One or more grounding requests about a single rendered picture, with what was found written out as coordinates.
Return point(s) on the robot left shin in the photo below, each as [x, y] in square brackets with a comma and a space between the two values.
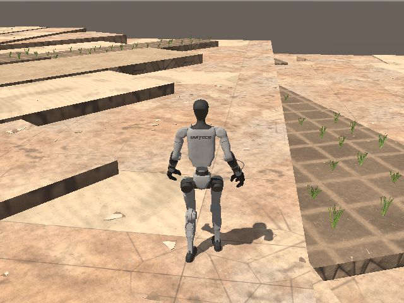
[190, 228]

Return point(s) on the robot left forearm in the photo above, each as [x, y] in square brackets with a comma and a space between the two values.
[172, 164]

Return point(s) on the robot left foot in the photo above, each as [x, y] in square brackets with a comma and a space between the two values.
[190, 257]

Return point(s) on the right robot hand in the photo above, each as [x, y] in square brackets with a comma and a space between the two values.
[238, 178]

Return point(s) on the robot right forearm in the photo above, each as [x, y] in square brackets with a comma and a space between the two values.
[234, 166]

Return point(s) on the robot right upper arm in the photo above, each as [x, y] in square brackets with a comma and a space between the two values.
[224, 141]

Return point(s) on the left robot hand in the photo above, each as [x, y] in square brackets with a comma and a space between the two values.
[169, 174]

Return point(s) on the robot left upper arm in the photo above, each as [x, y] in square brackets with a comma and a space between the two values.
[178, 142]

